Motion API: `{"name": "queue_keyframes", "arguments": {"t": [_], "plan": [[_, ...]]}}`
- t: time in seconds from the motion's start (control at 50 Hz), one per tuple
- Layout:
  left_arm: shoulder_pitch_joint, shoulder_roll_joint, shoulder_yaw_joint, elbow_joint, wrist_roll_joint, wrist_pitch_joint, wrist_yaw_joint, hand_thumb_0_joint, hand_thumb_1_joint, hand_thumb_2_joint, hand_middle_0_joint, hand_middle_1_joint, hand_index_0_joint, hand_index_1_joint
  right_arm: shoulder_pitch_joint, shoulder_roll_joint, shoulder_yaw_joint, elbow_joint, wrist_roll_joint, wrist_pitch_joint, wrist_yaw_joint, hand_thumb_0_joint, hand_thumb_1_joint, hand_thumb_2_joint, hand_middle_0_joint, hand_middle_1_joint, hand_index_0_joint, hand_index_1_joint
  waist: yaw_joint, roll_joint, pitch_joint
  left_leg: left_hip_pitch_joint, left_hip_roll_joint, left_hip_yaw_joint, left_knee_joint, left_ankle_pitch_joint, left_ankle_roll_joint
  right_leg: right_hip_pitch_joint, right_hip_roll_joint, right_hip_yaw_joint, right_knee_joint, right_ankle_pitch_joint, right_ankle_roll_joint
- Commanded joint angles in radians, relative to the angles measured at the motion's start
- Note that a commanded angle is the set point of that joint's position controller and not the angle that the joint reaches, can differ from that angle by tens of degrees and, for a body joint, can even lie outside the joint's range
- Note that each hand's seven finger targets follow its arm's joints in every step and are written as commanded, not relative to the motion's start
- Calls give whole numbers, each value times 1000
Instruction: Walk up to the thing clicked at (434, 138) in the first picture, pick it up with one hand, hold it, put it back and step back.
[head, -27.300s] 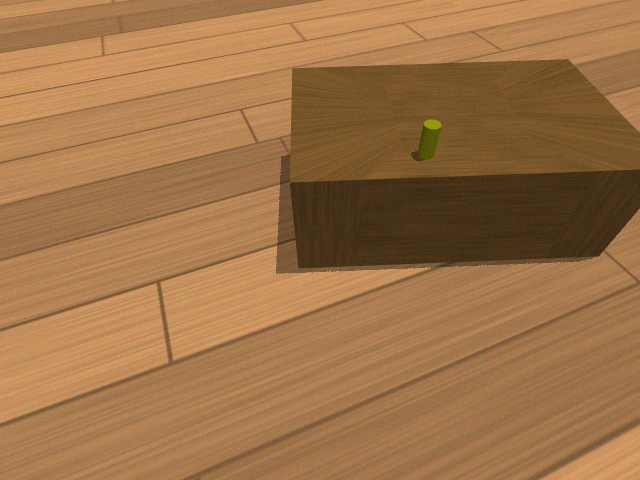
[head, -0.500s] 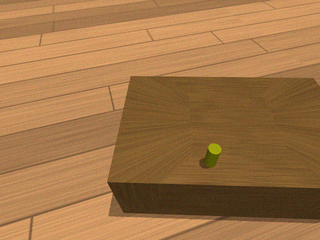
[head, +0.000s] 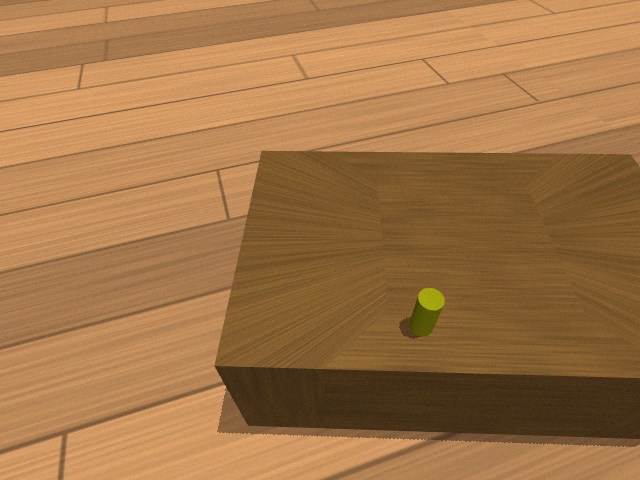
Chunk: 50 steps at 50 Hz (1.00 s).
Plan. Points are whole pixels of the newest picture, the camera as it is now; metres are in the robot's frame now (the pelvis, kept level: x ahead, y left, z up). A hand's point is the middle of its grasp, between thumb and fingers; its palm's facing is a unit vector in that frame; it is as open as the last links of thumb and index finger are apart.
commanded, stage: stand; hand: right
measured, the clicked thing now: (426, 312) +0.49 -0.19 -0.27
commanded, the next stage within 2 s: step back in 0.22 s
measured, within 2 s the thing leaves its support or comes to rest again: neither
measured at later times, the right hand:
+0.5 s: hand out of the picture +0.04 -0.27 -0.17, palm faces -0.01 +0.92 -0.40, open 7.3 cm
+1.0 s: hand out of the picture -0.06 -0.26 -0.19, palm faces +0.07 +0.93 -0.36, open 7.3 cm
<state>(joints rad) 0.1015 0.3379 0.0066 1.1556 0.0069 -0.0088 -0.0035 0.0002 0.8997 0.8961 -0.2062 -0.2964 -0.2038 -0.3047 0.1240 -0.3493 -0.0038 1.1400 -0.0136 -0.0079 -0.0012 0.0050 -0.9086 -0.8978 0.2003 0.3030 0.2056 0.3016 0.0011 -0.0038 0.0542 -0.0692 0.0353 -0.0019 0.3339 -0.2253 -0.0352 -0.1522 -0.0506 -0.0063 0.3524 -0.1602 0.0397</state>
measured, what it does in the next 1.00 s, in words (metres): walks backwards: right foot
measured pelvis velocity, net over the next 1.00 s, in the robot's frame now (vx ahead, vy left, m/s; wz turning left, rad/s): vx -0.13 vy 0.01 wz -0.09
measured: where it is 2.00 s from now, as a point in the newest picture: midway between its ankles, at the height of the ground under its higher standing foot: outside the picture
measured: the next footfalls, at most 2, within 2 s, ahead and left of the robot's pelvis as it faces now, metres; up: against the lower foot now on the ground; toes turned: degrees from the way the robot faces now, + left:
right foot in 0.90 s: -0.10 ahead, -0.09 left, +0.00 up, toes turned -1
left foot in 1.32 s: -0.17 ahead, +0.14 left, +0.00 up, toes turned -4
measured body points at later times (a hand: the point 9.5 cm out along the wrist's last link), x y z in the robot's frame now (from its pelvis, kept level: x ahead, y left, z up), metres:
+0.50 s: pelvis -0.05 +0.02 -0.02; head +0.02 +0.02 +0.42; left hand +0.07 +0.33 -0.15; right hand +0.04 -0.32 -0.14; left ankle -0.06 +0.13 -0.73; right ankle +0.02 -0.14 -0.75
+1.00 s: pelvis -0.13 +0.01 -0.02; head -0.07 -0.01 +0.42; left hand +0.00 +0.30 -0.14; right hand -0.06 -0.31 -0.16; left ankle -0.11 +0.15 -0.71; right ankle -0.14 -0.09 -0.75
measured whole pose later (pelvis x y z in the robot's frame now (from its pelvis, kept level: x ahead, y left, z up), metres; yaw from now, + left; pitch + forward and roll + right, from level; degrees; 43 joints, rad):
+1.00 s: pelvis -0.13 +0.01 -0.02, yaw -5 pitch -2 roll +1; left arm 0.13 0.33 0.06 0.87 0.03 0.03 0.00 0.00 0.90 0.90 -0.21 -0.30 -0.21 -0.30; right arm 0.11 -0.38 -0.05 0.89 0.00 0.06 -0.03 0.01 -0.91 -0.90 0.20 0.30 0.21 0.30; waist -0.01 0.04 0.20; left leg -0.42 -0.02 -0.06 0.93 -0.52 0.01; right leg -0.28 0.05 0.06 0.66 -0.35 -0.04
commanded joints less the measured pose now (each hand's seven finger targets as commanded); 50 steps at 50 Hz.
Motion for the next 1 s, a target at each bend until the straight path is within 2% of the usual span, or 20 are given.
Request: {"name": "queue_keyframes", "arguments": {"t": [0.0,0.18,0.22,0.28,0.36,0.4,0.44,0.5,0.52,0.54,0.58,0.62,0.68,0.76,0.82,0.88,0.9,0.92,0.94,0.98], "plan": [[-30,212,36,-55,2,-14,12,0,900,900,-200,-300,-200,-300,-27,-214,-38,-56,-1,-21,-14,0,-900,-900,200,300,200,300,4,11,-70,-53,97,-53,-64,163,40,71,-83,66,-37,155,-51],[-28,213,36,-59,5,-18,11,0,900,900,-200,-300,-200,-300,-28,-212,-40,-63,1,-19,-11,0,-900,-900,200,300,200,300,3,2,-66,-48,95,-55,-61,141,43,62,-83,66,-47,148,-49],[-31,272,82,-110,-16,-2,19,0,900,900,-200,-300,-200,-300,-42,-256,-68,-95,13,10,-7,0,-900,-900,200,300,200,300,3,4,-1,-107,83,-51,68,337,86,-13,-61,64,74,343,-59],[-17,260,87,-147,-14,5,23,0,900,900,-200,-300,-200,-300,-31,-243,-77,-123,18,21,-4,0,-900,-900,200,300,200,300,-3,-8,-74,-107,79,-43,125,336,106,3,-61,65,114,349,-89],[-37,289,98,-200,-3,17,22,0,900,900,-200,-300,-200,-300,-16,-230,-87,-157,18,40,-1,0,-900,-900,200,300,200,300,-6,-61,-144,-120,4,-6,298,122,98,-62,-151,171,81,273,-174],[-70,328,109,-235,10,21,24,0,900,900,-200,-300,-200,-300,12,-205,-88,-175,13,54,6,0,-900,-900,200,300,200,300,-4,-189,-140,-146,-85,36,496,-157,79,-119,-263,283,8,264,-254],[-120,348,117,-277,30,24,25,0,900,900,-200,-300,-200,-300,88,-206,-94,-183,10,66,14,0,-900,-900,200,300,200,300,-29,-245,-134,-143,-56,-31,591,-336,92,-207,-309,303,18,224,-293],[-227,279,92,-334,24,35,33,0,900,900,-200,-300,-200,-300,179,-252,-116,-179,9,48,12,0,-900,-900,200,300,200,300,-110,-102,-122,-130,60,-131,276,-6,139,-286,-120,128,310,83,-150],[-183,212,83,-336,14,43,36,0,900,900,-200,-300,-200,-300,118,-327,-130,-197,-3,38,8,0,-900,-900,200,300,200,300,-81,182,-64,-179,209,-374,27,253,165,-346,105,50,525,-179,-78],[-133,206,89,-334,18,50,46,0,900,900,-200,-300,-200,-300,94,-374,-140,-225,-24,25,1,0,-900,-900,200,300,200,300,-51,191,-78,-127,278,-496,1,399,184,-405,168,169,629,-437,-68],[-26,206,88,-320,10,63,47,0,900,900,-200,-300,-200,-300,23,-348,-128,-254,-36,21,-8,0,-900,-900,200,300,200,300,7,121,-82,-118,271,-360,87,616,212,-411,171,200,779,-451,-71],[-37,228,96,-306,13,59,58,0,900,900,-200,-300,-200,-300,-25,-349,-135,-288,-32,18,-20,0,-900,-900,200,300,200,300,-8,218,-68,-176,312,-403,89,536,293,-397,158,221,890,-421,-60],[13,232,105,-318,5,50,40,0,900,900,-200,-300,-200,-300,-30,-265,-112,-312,-31,9,-32,0,-900,-900,200,300,200,300,25,185,-87,2,197,-236,188,607,263,-450,148,197,859,-335,-47],[-43,215,107,-372,14,32,30,0,900,900,-200,-300,-200,-300,85,-260,-118,-303,-11,12,-39,0,-900,-900,200,300,200,300,-37,134,-113,136,205,-237,224,621,265,-415,121,138,606,-337,-16],[5,202,112,-373,14,23,23,0,900,900,-200,-300,-200,-300,65,-284,-118,-320,-4,20,-37,0,-900,-900,200,300,200,300,-30,154,-155,100,193,-199,271,554,243,-274,85,63,343,-297,-30],[108,212,124,-330,23,9,29,0,900,900,-200,-300,-200,-300,10,-256,-103,-337,14,35,-30,0,-900,-900,200,300,200,300,20,85,-186,-90,116,-108,393,367,154,13,58,78,19,103,-63],[97,286,143,-340,34,3,31,0,900,900,-200,-300,-200,-300,11,-216,-88,-349,24,34,-28,0,-900,-900,200,300,200,300,12,-72,-179,-288,31,-94,468,140,101,111,-66,295,74,306,-111],[43,330,151,-359,23,10,27,0,900,900,-200,-300,-200,-300,0,-186,-76,-361,24,39,-32,0,-900,-900,200,300,200,300,14,-237,-112,-440,-119,-33,628,-331,60,75,-222,453,43,408,-243],[39,377,156,-386,32,8,29,0,900,900,-200,-300,-200,-300,-13,-215,-91,-348,13,49,-49,0,-900,-900,200,300,200,300,57,-265,-79,-391,-106,-123,805,-468,45,-69,-339,587,42,481,-361],[13,294,144,-403,15,9,29,0,900,900,-200,-300,-200,-300,24,-250,-98,-318,19,48,-41,0,-900,-900,200,300,200,300,17,-146,-40,-386,-107,-182,878,-375,43,-76,-236,418,68,476,-310]]}}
